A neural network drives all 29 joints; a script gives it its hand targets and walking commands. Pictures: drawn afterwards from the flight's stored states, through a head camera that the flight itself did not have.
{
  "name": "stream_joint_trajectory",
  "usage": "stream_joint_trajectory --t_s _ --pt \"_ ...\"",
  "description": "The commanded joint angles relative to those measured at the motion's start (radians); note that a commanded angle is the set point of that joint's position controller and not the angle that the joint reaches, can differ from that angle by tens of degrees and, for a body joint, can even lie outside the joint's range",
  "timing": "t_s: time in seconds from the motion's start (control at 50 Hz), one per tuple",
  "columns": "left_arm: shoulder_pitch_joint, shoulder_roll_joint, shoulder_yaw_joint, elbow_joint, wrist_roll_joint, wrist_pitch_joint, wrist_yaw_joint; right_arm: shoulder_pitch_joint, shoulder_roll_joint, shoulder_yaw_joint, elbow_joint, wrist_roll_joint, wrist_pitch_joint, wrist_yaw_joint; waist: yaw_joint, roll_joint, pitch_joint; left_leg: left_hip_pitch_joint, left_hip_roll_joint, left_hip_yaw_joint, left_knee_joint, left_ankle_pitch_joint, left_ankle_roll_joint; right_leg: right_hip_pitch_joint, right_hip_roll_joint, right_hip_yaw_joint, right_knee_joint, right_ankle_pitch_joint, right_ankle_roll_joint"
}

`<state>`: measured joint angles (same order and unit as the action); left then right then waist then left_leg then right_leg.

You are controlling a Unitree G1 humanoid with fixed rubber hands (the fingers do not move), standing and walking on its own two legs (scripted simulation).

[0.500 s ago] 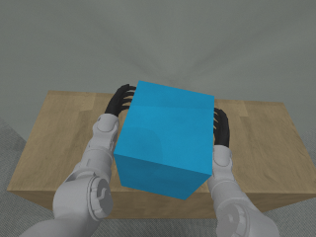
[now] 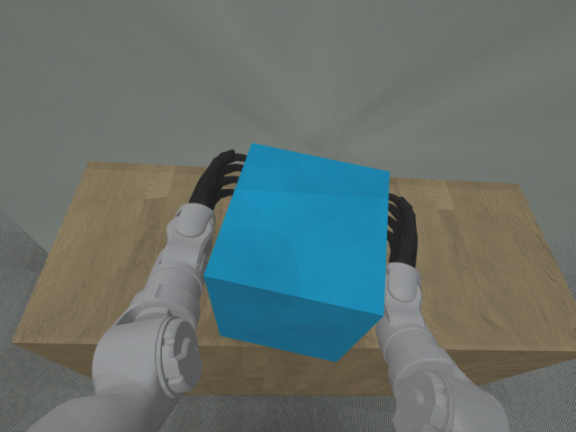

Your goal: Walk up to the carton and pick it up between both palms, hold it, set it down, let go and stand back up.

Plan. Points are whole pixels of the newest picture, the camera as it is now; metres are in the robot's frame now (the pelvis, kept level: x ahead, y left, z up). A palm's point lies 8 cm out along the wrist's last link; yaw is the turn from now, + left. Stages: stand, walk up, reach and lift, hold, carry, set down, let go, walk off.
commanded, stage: reach and lift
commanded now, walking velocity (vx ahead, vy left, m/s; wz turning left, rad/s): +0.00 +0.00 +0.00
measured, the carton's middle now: (297, 261) +0.36 -0.01 -0.02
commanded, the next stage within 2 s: none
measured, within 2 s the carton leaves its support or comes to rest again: leaves its support in 0.42 s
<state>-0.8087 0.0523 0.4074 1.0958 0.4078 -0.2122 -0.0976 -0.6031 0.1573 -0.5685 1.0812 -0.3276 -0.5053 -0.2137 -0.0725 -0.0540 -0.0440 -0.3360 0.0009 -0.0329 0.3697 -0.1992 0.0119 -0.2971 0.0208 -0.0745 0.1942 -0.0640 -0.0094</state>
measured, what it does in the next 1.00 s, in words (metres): stands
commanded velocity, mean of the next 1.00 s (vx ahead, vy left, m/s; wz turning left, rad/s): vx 0.00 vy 0.00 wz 0.00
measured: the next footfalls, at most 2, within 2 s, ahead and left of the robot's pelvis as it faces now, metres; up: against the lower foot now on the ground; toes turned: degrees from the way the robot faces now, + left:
none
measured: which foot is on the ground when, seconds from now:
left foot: down 0.00-1.00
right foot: down 0.00-1.00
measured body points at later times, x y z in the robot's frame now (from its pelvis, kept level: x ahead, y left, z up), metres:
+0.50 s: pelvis -0.01 -0.01 +0.00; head +0.03 +0.01 +0.45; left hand +0.42 +0.11 +0.06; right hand +0.35 -0.18 +0.03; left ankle -0.02 +0.10 -0.75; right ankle +0.01 -0.12 -0.75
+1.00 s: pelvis +0.00 +0.00 +0.00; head -0.01 +0.04 +0.45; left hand +0.41 +0.13 +0.12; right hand +0.36 -0.17 +0.10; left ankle -0.02 +0.10 -0.75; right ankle +0.01 -0.12 -0.75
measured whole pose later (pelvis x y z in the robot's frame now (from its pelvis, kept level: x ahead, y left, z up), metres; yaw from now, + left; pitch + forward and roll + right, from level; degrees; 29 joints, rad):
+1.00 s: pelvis +0.00 +0.00 +0.00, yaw +0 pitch -2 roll -2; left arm -0.65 0.00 0.26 0.60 0.24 0.21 -0.02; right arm -0.53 0.03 -0.13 0.73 0.02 -0.09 -0.22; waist -0.08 -0.06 0.01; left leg -0.10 0.00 -0.03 0.34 -0.21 0.01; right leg -0.07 0.02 -0.07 0.19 -0.09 -0.01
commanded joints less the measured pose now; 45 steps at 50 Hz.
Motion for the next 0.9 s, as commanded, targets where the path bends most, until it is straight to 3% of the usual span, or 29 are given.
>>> stream_joint_trajectory --t_s 0.0,0.1,0.18,0.2,0.3,0.4,0.48,0.56,0.64,0.82,0.88 --pt "-0.362 -0.629 -0.244 0.007 0.008 -0.067 -0.052 -0.464 0.527 0.323 -0.008 -0.091 -0.080 0.086 -0.004 0.126 -0.458 0.157 0.010 0.075 0.013 0.439 -0.083 0.222 0.022 -0.052 0.061 0.280 0.004" --pt "-0.336 -0.644 -0.284 -0.003 -0.012 -0.055 -0.041 -0.469 0.518 0.383 -0.024 -0.047 -0.064 0.089 0.004 0.129 -0.457 0.199 0.009 0.072 0.023 0.507 -0.087 0.237 0.029 -0.047 0.052 0.301 0.001" --pt "-0.339 -0.665 -0.317 -0.035 -0.033 -0.037 -0.040 -0.482 0.522 0.426 -0.063 -0.019 -0.042 0.088 -0.002 0.118 -0.470 0.209 0.006 0.074 0.009 0.473 -0.081 0.265 0.027 -0.041 0.045 0.302 0.004" --pt "-0.341 -0.667 -0.318 -0.042 -0.037 -0.033 -0.040 -0.493 0.522 0.440 -0.080 -0.010 -0.038 0.090 0.010 0.115 -0.471 0.209 0.006 0.076 0.007 0.466 -0.078 0.265 0.027 -0.040 0.044 0.294 0.003" --pt "-0.391 -0.708 -0.370 -0.071 -0.076 -0.012 -0.042 -0.565 0.537 0.487 -0.154 0.008 -0.017 0.086 -0.009 0.088 -0.508 0.180 0.002 0.079 -0.008 0.380 -0.064 0.288 0.019 -0.032 0.045 0.282 0.010" --pt "-0.442 -0.710 -0.385 -0.093 -0.113 -0.012 -0.037 -0.628 0.569 0.550 -0.234 0.035 0.016 0.099 0.032 0.078 -0.540 0.124 -0.005 0.084 -0.036 0.266 -0.039 0.327 -0.001 -0.015 0.061 0.243 0.015" --pt "-0.443 -0.724 -0.402 -0.085 -0.137 -0.002 -0.032 -0.677 0.584 0.621 -0.307 0.070 0.046 0.106 0.050 0.067 -0.566 0.105 -0.008 0.079 -0.040 0.232 -0.023 0.374 -0.010 0.001 0.079 0.270 0.017" --pt "-0.380 -0.707 -0.380 -0.120 -0.122 0.058 -0.041 -0.613 0.562 0.664 -0.306 0.113 0.112 0.106 0.053 0.056 -0.480 0.139 -0.009 0.078 -0.052 0.241 -0.014 0.414 -0.013 0.013 0.074 0.272 0.021" --pt "-0.342 -0.693 -0.370 -0.198 -0.119 0.160 -0.057 -0.565 0.529 0.689 -0.328 0.160 0.191 0.093 0.036 0.030 -0.367 0.179 -0.014 0.078 -0.075 0.219 -0.007 0.434 -0.013 0.013 0.052 0.246 0.034" --pt "-0.356 -0.792 -0.560 -0.494 -0.213 0.326 -0.052 -0.676 0.523 0.824 -0.602 0.301 0.282 0.080 -0.013 0.047 -0.428 0.287 -0.018 0.051 -0.026 0.353 -0.040 0.461 0.014 0.002 0.057 0.327 0.041" --pt "-0.304 -0.788 -0.579 -0.540 -0.211 0.392 -0.050 -0.625 0.492 0.835 -0.608 0.336 0.347 0.082 -0.023 0.059 -0.370 0.311 -0.017 0.042 -0.034 0.337 -0.048 0.434 0.019 0.001 0.048 0.264 0.038"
